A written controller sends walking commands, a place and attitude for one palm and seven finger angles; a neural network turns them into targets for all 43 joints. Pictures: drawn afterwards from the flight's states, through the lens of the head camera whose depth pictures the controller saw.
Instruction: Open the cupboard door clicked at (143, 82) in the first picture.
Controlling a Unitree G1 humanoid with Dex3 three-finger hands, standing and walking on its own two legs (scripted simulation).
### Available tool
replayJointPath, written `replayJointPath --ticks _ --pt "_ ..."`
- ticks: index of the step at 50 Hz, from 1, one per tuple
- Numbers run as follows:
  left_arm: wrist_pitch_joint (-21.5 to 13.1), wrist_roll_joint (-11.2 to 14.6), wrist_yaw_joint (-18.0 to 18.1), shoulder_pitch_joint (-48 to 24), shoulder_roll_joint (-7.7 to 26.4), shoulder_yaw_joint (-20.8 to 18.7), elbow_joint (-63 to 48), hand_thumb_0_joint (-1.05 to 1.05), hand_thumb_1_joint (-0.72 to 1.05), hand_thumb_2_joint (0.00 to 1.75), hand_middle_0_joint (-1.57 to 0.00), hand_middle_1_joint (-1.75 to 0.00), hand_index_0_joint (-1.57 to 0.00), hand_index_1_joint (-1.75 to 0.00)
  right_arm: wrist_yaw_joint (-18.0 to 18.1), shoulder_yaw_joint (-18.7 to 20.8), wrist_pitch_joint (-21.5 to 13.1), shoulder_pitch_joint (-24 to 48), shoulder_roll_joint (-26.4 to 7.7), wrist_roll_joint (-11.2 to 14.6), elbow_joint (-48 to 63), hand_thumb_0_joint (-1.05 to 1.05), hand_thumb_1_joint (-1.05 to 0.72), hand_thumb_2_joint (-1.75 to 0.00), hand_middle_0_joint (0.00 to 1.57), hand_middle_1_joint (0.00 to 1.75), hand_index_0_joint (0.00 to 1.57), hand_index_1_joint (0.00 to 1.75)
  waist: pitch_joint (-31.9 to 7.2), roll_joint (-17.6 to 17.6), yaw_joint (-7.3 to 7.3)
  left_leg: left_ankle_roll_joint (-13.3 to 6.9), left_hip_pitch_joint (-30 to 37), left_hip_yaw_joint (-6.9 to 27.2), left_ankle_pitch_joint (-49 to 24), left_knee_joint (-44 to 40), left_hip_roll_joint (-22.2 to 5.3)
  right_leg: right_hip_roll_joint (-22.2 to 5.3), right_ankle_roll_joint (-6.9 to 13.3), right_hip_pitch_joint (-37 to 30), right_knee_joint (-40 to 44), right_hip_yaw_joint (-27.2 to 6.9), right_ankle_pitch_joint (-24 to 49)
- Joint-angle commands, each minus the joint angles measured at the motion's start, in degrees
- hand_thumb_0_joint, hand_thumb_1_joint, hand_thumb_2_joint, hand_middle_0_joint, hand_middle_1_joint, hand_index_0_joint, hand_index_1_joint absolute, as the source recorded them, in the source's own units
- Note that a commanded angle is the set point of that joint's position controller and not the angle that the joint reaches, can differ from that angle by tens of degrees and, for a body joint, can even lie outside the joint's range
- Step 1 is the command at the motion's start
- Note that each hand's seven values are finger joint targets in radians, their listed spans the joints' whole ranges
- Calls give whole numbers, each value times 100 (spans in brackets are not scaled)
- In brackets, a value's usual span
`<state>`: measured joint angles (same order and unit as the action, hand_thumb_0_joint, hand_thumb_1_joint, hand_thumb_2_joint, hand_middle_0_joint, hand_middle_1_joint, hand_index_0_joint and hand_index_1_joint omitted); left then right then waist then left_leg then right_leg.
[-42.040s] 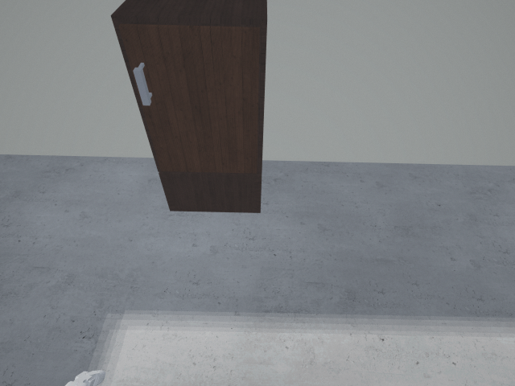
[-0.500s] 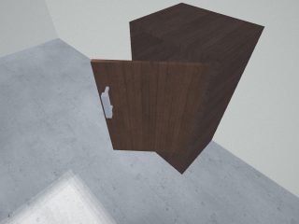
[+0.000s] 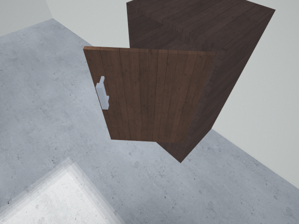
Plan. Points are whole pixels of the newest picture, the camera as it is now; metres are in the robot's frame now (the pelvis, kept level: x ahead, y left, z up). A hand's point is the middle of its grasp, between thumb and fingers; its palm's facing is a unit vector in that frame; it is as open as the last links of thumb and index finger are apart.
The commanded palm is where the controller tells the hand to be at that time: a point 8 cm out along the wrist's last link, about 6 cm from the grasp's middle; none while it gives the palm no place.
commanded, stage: come to a stop and stand still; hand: left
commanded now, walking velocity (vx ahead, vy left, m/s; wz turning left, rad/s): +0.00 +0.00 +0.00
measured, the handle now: (103, 92) +0.56 +0.21 -0.04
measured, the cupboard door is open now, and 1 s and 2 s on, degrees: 41 41 41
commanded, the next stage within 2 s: look again from close up in 0.62 s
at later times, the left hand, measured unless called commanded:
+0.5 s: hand out of the picture -0.06 +0.23 -0.16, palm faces +0.02 -0.97 -0.23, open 7.4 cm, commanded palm none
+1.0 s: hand out of the picture +0.00 +0.20 -0.17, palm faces +0.00 -0.98 -0.18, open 7.4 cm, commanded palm none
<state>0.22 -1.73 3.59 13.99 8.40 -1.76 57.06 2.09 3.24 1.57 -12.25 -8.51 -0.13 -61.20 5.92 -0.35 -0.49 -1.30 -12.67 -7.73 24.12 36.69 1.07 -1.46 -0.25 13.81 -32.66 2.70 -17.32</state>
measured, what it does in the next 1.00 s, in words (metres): stands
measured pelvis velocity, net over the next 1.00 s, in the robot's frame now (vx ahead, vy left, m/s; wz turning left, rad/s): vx -0.01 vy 0.03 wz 0.01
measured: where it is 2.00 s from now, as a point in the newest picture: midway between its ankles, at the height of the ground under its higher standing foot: outside the picture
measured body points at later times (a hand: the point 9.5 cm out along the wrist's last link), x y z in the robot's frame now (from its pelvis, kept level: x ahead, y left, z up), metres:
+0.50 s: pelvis -0.05 +0.04 +0.00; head -0.05 +0.03 +0.45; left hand -0.06 +0.28 -0.14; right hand +0.00 -0.20 -0.15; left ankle -0.02 +0.08 -0.73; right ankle +0.00 -0.12 -0.73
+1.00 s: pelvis -0.01 +0.03 +0.01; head +0.01 +0.04 +0.46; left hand +0.00 +0.25 -0.15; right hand +0.02 -0.20 -0.15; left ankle -0.02 +0.08 -0.73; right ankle +0.00 -0.12 -0.73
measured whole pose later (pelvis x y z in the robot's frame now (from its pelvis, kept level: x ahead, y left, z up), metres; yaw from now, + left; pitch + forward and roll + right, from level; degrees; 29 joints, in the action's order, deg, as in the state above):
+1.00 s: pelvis -0.01 +0.03 +0.01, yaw +0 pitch +0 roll +0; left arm -0.5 -1.3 1.7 15.9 9.1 1.0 61.4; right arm 1.0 -0.3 -2.1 -14.5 -9.5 -0.6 -61.7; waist 2.1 0.8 0.0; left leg -5.9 -10.9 -5.9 14.6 25.0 4.5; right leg -1.3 -2.5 13.7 -27.7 -4.6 -14.2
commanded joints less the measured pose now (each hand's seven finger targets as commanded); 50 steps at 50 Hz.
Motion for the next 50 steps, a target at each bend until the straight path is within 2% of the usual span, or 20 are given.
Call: replayJointPath --ticks 1,2,3,4,5,6,7,9,10,12,13,14,17,18,23,27,35,43,46,50 --pt "-173 40 109 436 1064 -166 -503 0 90 90 -20 -30 -20 -30 -107 0 -182 -123 -385 54 852 0 -90 -90 20 30 20 30 -1399 640 -34 5 -349 568 -259 -301 -238 -1295 757 -1053 63 -1069 4809" --pt "-167 100 80 165 1002 -107 -515 0 90 90 -20 -30 -20 -30 -120 -41 -179 -413 -333 25 671 0 -90 -90 20 30 20 30 -1263 57 -226 30 226 549 -1056 -1068 -284 -1042 619 -516 -54 -938 3426" --pt "-137 120 46 134 842 -50 -593 0 90 90 -20 -30 -20 -30 -135 -60 -234 -524 -462 -62 637 0 -90 -90 20 30 20 30 -907 -980 -145 -36 378 763 -2034 -1124 -505 -628 411 -103 -155 -661 2124" --pt "-94 141 21 240 749 -23 -583 0 90 90 -20 -30 -20 -30 -115 -75 -262 -460 -674 -93 743 0 -90 -90 20 30 20 30 -721 -1628 -40 -280 17 1404 -2842 -1303 -1043 -266 212 39 -37 -360 681" --pt "-23 92 26 315 686 -4 -514 0 90 90 -20 -30 -20 -30 -108 -107 -228 -186 -704 -102 836 0 -90 -90 20 30 20 30 -327 -1486 106 -466 -346 1479 -2306 -1583 -1242 -93 160 42 79 -193 -364" --pt "36 45 -1 266 664 41 -462 0 90 90 -20 -30 -20 -30 -109 -110 -216 -26 -753 -99 917 0 -90 -90 20 30 20 30 87 -1289 116 -480 -742 1602 -1360 -1849 -1195 -54 152 44 72 -144 -490" --pt "60 22 -46 283 648 82 -427 0 90 90 -20 -30 -20 -30 -113 -120 -212 60 -813 -91 1010 0 -90 -90 20 30 20 30 446 -760 151 -456 -1151 1660 -338 -2039 -1124 -67 173 75 163 -171 -370" --pt "16 1 -107 276 614 105 -427 0 90 90 -20 -30 -20 -30 -128 -123 -226 -44 -891 -106 1056 0 -90 -90 20 30 20 30 477 12 107 -367 -1039 1613 151 -2118 -964 -92 223 167 446 -351 -61" --pt "1 19 -123 289 629 116 -429 0 90 90 -20 -30 -20 -30 -138 -119 -230 -66 -943 -107 1045 0 -90 -90 20 30 20 30 343 50 93 -328 -876 1562 395 -2191 -913 -130 230 202 533 -405 -90" --pt "27 18 -146 332 696 112 -447 0 90 90 -20 -30 -20 -30 -158 -111 -216 -69 -1066 -111 1054 0 -90 -90 20 30 20 30 272 -165 79 -318 -968 1711 1111 -2496 -960 -79 197 231 436 -371 -316" --pt "32 -7 -153 359 710 105 -450 0 90 90 -20 -30 -20 -30 -159 -102 -223 -56 -1066 -113 1061 0 -90 -90 20 30 20 30 234 -304 104 -336 -999 1722 1162 -2563 -975 -72 185 177 350 -312 -241" --pt "37 -5 -159 452 715 103 -439 0 90 90 -20 -30 -20 -30 -166 -100 -209 12 -1100 -110 1060 0 -90 -90 20 30 20 30 140 -265 142 -349 -1021 1704 1229 -2536 -979 -69 172 125 317 -318 -241" --pt "13 6 -174 551 692 96 -402 0 90 90 -20 -30 -20 -30 -174 -94 -188 -10 -1116 -104 1041 0 -90 -90 20 30 20 30 -76 88 132 -352 -842 1647 1085 -2414 -931 -64 165 150 443 -455 -271" --pt "-12 0 -172 557 706 95 -406 0 90 90 -20 -30 -20 -30 -175 -94 -202 -41 -1070 -106 1017 0 -90 -90 20 30 20 30 -215 86 121 -353 -682 1615 905 -2362 -888 -77 184 144 504 -505 -214" --pt "-65 10 -180 613 726 102 -284 0 90 90 -20 -30 -20 -30 -174 -116 -228 -113 -1069 -91 845 0 -90 -90 20 30 20 30 -245 41 80 -336 -511 1641 753 -2318 -840 -124 222 270 670 -714 -238" --pt "-94 29 -184 677 728 127 -131 0 90 90 -20 -30 -20 -30 -161 -134 -253 -204 -1046 -75 673 0 -90 -90 20 30 20 30 -91 -14 65 -309 -520 1645 778 -2361 -837 -145 258 370 765 -850 -293" --pt "-139 35 -174 768 688 162 122 0 90 90 -20 -30 -20 -30 -136 -156 -308 -349 -973 -56 395 0 -90 -90 20 30 20 30 -119 65 66 -295 -411 1656 533 -2328 -799 -177 284 314 796 -1001 -101" --pt "-172 50 -152 677 624 177 242 0 90 90 -20 -30 -20 -30 -97 -197 -400 -455 -842 -41 220 0 -90 -90 20 30 20 30 -227 146 53 -268 -103 1434 -537 -2105 -753 -266 270 150 752 -1008 695" --pt "-170 65 -141 618 644 168 243 0 90 90 -20 -30 -20 -30 -69 -207 -441 -501 -818 -40 181 0 -90 -90 20 30 20 30 -462 33 44 -254 177 1308 -1378 -1933 -751 -283 236 31 655 -969 1055" --pt "-162 87 -122 524 673 156 252 0 90 90 -20 -30 -20 -30 -31 -222 -461 -499 -780 -31 121 0 -90 -90 20 30 20 30 -505 30 51 -243 393 1134 -2374 -1656 -725 -310 204 -54 614 -977 1370"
